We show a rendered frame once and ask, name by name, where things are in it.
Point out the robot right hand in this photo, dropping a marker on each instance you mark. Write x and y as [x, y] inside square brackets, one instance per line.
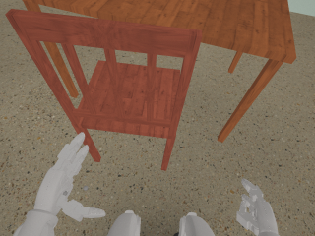
[261, 217]

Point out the robot left forearm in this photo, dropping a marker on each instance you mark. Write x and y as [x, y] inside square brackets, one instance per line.
[38, 223]

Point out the robot left hand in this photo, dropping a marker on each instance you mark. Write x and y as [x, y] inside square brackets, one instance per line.
[59, 178]

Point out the table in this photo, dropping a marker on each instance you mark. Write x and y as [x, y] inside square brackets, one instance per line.
[257, 27]

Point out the robot thigh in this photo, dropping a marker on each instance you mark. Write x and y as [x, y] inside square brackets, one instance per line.
[127, 224]
[192, 225]

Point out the chair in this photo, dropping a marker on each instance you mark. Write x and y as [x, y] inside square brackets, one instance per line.
[120, 97]

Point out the right robot thigh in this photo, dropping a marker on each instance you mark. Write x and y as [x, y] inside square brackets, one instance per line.
[192, 225]

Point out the left robot thigh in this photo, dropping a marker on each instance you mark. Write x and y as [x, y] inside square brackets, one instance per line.
[127, 224]

